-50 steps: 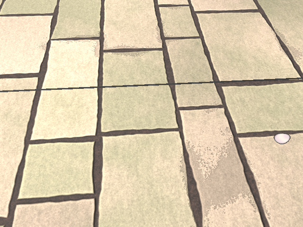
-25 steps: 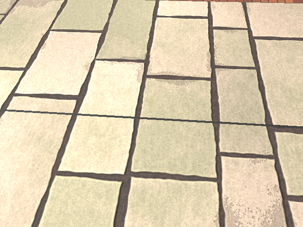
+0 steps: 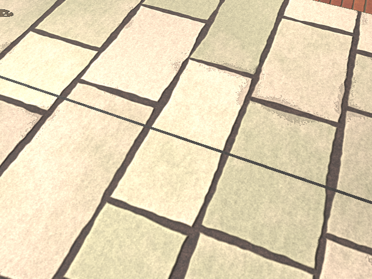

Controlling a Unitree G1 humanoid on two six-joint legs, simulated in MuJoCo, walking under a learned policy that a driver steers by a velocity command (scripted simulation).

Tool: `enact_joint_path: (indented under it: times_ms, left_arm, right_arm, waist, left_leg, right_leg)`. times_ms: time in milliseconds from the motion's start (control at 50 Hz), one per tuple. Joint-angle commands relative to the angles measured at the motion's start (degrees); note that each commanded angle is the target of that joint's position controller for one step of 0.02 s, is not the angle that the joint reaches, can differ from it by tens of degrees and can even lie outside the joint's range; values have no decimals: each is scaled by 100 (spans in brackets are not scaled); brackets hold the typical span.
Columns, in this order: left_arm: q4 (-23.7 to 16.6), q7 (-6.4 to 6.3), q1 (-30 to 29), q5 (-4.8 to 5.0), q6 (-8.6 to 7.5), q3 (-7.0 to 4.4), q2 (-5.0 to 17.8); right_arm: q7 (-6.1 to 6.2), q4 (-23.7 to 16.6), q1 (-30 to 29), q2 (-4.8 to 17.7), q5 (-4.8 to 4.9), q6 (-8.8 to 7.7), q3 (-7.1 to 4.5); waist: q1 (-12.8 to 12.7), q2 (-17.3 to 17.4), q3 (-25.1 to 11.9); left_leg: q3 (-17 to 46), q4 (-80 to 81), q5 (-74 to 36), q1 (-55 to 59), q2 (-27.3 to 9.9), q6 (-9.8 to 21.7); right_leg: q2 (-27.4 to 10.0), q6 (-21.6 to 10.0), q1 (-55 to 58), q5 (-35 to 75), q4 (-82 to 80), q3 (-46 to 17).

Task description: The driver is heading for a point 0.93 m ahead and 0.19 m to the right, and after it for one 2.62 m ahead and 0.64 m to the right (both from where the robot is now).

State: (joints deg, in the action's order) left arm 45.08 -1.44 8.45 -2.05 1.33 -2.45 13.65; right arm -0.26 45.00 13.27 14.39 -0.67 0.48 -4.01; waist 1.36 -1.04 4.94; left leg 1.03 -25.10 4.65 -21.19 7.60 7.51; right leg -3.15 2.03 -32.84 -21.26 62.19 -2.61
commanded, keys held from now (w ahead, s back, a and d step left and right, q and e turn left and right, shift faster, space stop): q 0.04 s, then e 0.26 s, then w+e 0.68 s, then w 0.02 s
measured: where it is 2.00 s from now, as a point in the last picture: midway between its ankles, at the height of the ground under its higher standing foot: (244, 243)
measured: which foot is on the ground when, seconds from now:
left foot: down 0.00-0.30, up 0.32-0.62, down 0.64-1.00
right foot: up 0.00-0.26, down 0.28-0.64, up 0.66-1.00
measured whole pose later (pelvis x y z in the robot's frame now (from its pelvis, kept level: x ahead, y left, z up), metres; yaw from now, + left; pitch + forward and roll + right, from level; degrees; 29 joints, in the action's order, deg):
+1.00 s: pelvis +0.23 -0.05 +0.00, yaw -21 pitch +3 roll +1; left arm 41.1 5.4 2.7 -2.2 0.0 -3.0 15.3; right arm 0.5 50.9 25.5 13.4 -1.2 -5.0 -1.8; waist 4.0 -2.4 1.5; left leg -9.2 -11.7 20.0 5.6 1.1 1.2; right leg -1.7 -3.0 -38.2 -5.2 43.4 3.0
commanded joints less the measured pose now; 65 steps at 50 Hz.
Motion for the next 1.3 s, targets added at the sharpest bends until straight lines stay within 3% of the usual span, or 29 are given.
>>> enact_joint_path:
  times_ms: [20, 200, 260, 280, 300, 320, 340, 400, 540, 600, 620, 640, 660, 680, 700, 720, 760, 840, 1000, 1040, 1080, 1100, 1120, 1140, 1160, 1180, 1200, 1240, 1300]
  left_arm:
    - [-185, -35, 483, 0, 95, -135, 497]
    - [15, -16, 517, 143, 60, -23, 315]
    - [127, -23, 781, 158, -10, -11, 328]
    - [76, -29, 718, 111, -67, -24, 474]
    - [-17, -35, 735, 32, -132, -55, 768]
    - [-7, 26, 460, 94, -158, -116, 1009]
    - [26, 82, 605, 102, -180, -150, 917]
    - [215, 89, 1142, 81, -153, -277, 1022]
    - [287, 137, 1381, 89, -249, -448, 1033]
    - [119, 183, 906, 105, -236, -510, 1091]
    - [66, 173, 776, 127, -254, -502, 989]
    - [-40, 172, 692, 163, -320, -436, 714]
    - [-373, 205, 539, 263, -386, -274, 184]
    - [-346, 196, 493, 75, -360, -327, 653]
    - [-261, 253, 454, 17, -351, -360, 772]
    - [-151, 330, 569, 17, -347, -346, 681]
    - [-110, 450, 565, -35, -287, -334, 632]
    - [-391, 562, 17, -15, -208, -253, 495]
    - [-985, 704, -1273, -21, -216, 1, 292]
    - [-893, 597, -905, -58, -234, -21, 375]
    - [-413, 452, 534, -121, -330, -131, 599]
    - [-152, 343, 1447, -226, -367, -260, 982]
    - [-157, 261, 1587, -245, -379, -360, 1537]
    - [-228, 185, 1812, 4, -325, -391, 1456]
    - [-88, 144, 1204, 52, -340, -325, 1273]
    - [-73, 148, 845, 64, -399, -216, 893]
    - [-49, 152, 612, 70, -477, -140, 656]
    - [19, 159, 482, 117, -593, -39, 370]
    - [115, 142, 485, 125, -706, -63, 520]
  right_arm:
    - [30, -390, 90, 886, -10, -11, -240]
    - [79, -160, 174, 445, -161, 20, 5]
    - [173, -58, 125, 630, -65, 53, 25]
    - [206, -41, 209, 650, -41, 42, 22]
    - [221, -140, 238, 494, -10, 13, 67]
    - [206, -235, -46, 415, 35, -3, 78]
    - [189, -254, -239, 499, -94, -35, 82]
    - [33, -407, -625, 657, -133, -124, -11]
    - [-56, -604, -1073, 360, -45, -331, 110]
    - [26, -478, -456, 348, 29, -395, 118]
    - [100, -343, -34, 467, 4, -443, 76]
    - [200, -230, 585, 904, -55, -495, -31]
    - [261, -238, 1083, 1690, -168, -471, -191]
    - [269, -165, 927, 1667, -210, -428, -227]
    - [229, -236, 645, 1185, -167, -441, -110]
    - [189, -284, 394, 848, -122, -478, -20]
    - [181, -258, 377, 660, -108, -550, 53]
    - [87, 6, 884, 594, -57, -639, 63]
    - [109, 378, 1213, 727, -41, -620, 61]
    - [144, 539, 1347, 878, -30, -574, 53]
    - [158, 688, 1455, 950, -4, -491, 87]
    - [130, 571, 1403, 824, 26, -492, 145]
    - [-6, 318, 1972, 8, 165, -475, 324]
    - [53, 326, 1341, 852, 106, -467, 81]
    - [45, 130, 803, 796, 157, -497, 67]
    - [33, 171, 807, 615, 147, -530, 123]
    - [40, 334, 958, 514, 77, -457, 119]
    - [20, 603, 1481, 293, -68, -229, 127]
    - [-40, 585, 1412, 169, -66, -97, 72]
  waist:
    - [-104, 510, -965]
    - [78, 702, -783]
    - [-131, 504, -520]
    - [-80, 280, -435]
    - [17, -369, -607]
    - [140, -953, -305]
    - [-51, -918, -286]
    - [-321, -770, -20]
    - [-497, -681, -357]
    - [-45, -624, -448]
    - [182, -413, -532]
    - [459, 183, -821]
    - [640, 1655, -1222]
    - [419, 1160, -616]
    - [231, 576, -131]
    - [70, 443, 71]
    - [22, 731, -4]
    - [59, 682, -182]
    - [177, 643, 106]
    - [-44, 751, -209]
    - [-710, 678, -990]
    - [-1094, 388, -1567]
    - [-679, -1099, -2549]
    - [-1084, -103, -2736]
    - [-762, -89, -1608]
    - [-495, -12, -903]
    - [-249, 48, -602]
    - [68, -109, -513]
    - [235, -246, -503]
  left_leg:
    - [1912, 1030, 216, 573, -1484, 531]
    - [1796, 1209, 1254, 474, -1585, 459]
    - [1711, 869, 1210, 232, -1587, 239]
    - [1636, 642, 1060, 185, -1493, 22]
    - [1214, -85, 1074, 136, -1165, -204]
    - [303, -333, 1409, -102, -346, -410]
    - [103, -781, 1581, -100, -341, -453]
    - [103, -1972, 1871, -1108, -410, -558]
    - [-52, -1197, 1825, -816, -430, -803]
    - [-112, 160, 1206, 872, -301, -704]
    - [-12, 503, 800, 1950, -413, -669]
    - [737, 692, 1400, 3147, -1264, -536]
    - [3077, 1562, 3664, 3702, -2892, -78]
    - [3691, 1718, 4006, 2892, -3313, 271]
    - [3174, 1678, 3701, 2446, -3014, 294]
    - [2459, 1739, 2947, 2182, -2654, 150]
    - [1374, 1767, 1424, 2151, -2195, -5]
    - [360, 1530, -1000, 2382, -2076, -4]
    - [-755, 1404, -2639, 2179, -2072, -126]
    - [-911, 618, -4646, 2436, -2153, -151]
    - [-1019, -1147, -4964, 2023, -2133, -171]
    - [-1028, -2635, -3138, 856, -1962, -211]
    - [-914, -5054, 2717, -1283, -936, -455]
    - [157, -5705, 2482, -1509, -717, -369]
    - [329, -5431, 1759, -1759, -986, -321]
    - [220, -4943, 1487, -1517, -1143, -340]
    - [230, -4605, 1436, -1160, -1241, -390]
    - [158, -4303, 1477, -403, -1192, -529]
    - [9, -4017, 1045, -531, -1055, -600]
  right_leg:
    - [87, 50, 184, 223, -289, -37]
    - [280, -239, 1454, -118, -2103, 192]
    - [459, -487, 2269, 444, -3726, 252]
    - [231, -593, 2359, 674, -4185, -193]
    - [-609, -795, 2444, 845, -4643, -1306]
    - [-1132, -1215, 1920, 974, -4859, -2134]
    - [-1218, -1396, 1910, 328, -4993, -2367]
    - [-1032, -1581, 2393, -1175, -5328, -2646]
    - [-468, -1589, 2781, -136, -4921, -2323]
    - [-168, -1316, 1762, -18, -4542, -2254]
    - [89, -1099, 1037, -119, -4133, -2074]
    - [445, -838, 58, -699, -3232, -1624]
    - [1162, -608, -955, -1278, -1606, -564]
    - [673, -628, -1273, -1009, -770, -420]
    - [405, -674, -1258, -510, -446, -502]
    - [289, -619, -1127, -81, -413, -449]
    - [202, -490, -1044, 456, -162, -194]
    - [169, -368, -1390, 991, 42, -11]
    - [297, -680, -190, 1595, -2442, 917]
    - [678, -962, 596, 1170, -2663, 1104]
    - [950, -1299, 2565, 1217, -3282, 937]
    - [123, -1528, 4156, 812, -3363, 60]
    - [-2197, -2330, 5979, 1019, -3567, -2982]
    - [-2195, -2304, 5472, 1137, -4124, -3615]
    - [-1865, -2019, 4532, 1426, -4360, -2427]
    - [-1647, -1794, 3585, 2441, -4582, -1709]
    - [-1389, -1556, 3038, 3386, -4653, -1076]
    - [-1155, -1362, 2286, 4650, -4772, -229]
    - [-1015, -1291, 2203, 5420, -4849, 438]
Velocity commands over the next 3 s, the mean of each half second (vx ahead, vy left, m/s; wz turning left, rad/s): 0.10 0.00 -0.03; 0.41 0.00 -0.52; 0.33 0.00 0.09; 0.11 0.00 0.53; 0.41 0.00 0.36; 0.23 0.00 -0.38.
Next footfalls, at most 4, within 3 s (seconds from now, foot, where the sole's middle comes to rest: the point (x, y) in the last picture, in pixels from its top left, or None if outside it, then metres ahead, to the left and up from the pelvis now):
0.28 right None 0.07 -0.14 -0.77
0.64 left None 0.16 0.07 -0.77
1.10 right None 0.40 -0.22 -0.77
1.60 left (214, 226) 0.61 -0.12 -0.77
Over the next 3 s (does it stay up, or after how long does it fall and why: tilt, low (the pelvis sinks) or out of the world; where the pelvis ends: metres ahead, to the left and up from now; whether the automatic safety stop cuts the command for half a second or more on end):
stays up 0.86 -0.12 -0.02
